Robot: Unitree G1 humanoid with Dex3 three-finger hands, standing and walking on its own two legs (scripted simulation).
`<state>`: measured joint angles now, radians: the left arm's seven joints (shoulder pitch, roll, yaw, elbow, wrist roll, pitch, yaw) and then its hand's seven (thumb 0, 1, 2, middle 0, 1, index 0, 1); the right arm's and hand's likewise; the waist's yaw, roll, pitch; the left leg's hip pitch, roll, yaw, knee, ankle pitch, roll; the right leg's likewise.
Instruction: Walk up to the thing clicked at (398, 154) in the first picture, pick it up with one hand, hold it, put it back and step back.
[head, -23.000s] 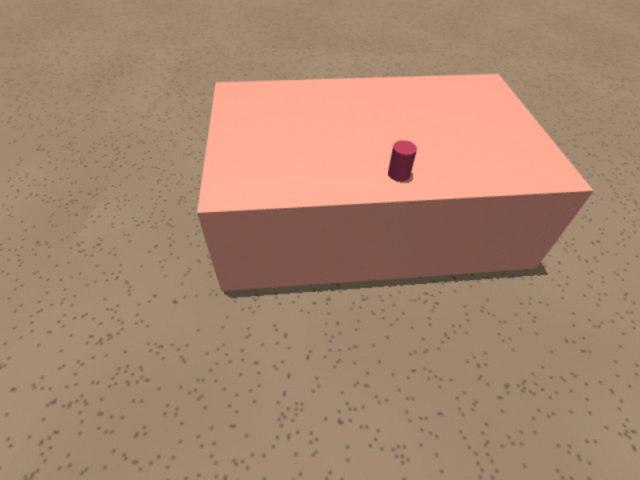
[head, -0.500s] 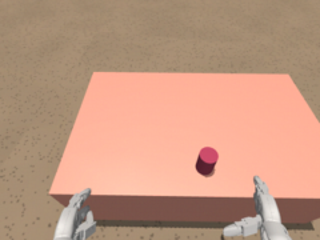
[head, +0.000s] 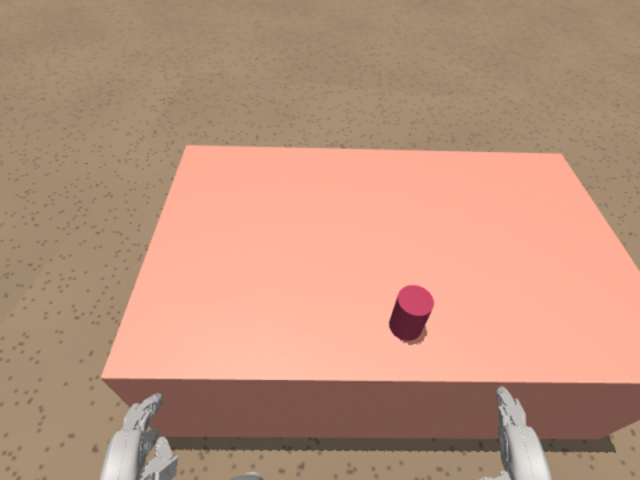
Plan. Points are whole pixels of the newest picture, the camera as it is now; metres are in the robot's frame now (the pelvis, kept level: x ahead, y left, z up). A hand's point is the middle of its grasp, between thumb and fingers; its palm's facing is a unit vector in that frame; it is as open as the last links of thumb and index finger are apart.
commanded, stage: home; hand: right
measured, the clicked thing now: (410, 313) +0.49 -0.19 -0.25
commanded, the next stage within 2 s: stand in 1.60 s
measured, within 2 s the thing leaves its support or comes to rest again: neither
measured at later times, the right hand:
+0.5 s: hand (484, 458) +0.18 -0.20 -0.06, palm faces +0.11 +0.95 -0.28, open 17.6 cm
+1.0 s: hand (484, 449) +0.19 -0.20 -0.06, palm faces +0.10 +0.96 -0.27, open 17.6 cm
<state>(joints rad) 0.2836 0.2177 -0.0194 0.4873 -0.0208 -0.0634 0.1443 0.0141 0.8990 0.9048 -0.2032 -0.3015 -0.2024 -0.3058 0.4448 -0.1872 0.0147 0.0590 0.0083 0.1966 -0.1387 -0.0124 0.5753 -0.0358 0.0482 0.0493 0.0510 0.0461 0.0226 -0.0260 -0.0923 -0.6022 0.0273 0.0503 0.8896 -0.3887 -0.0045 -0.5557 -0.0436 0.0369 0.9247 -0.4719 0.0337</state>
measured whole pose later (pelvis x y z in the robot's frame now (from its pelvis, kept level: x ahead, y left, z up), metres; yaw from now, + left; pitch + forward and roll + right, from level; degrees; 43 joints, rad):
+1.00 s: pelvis +0.02 -0.02 +0.00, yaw +0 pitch +7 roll +2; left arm 0.26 0.20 -0.03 0.54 0.00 -0.14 0.15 0.01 0.90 0.91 -0.21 -0.30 -0.20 -0.31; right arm 0.44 -0.20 0.01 0.02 0.00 0.28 -0.14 -0.01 0.57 -0.04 0.05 0.05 0.05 0.05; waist 0.02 -0.03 -0.09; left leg -0.57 0.03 0.05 0.86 -0.40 -0.03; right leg -0.54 -0.04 0.03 0.93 -0.50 0.01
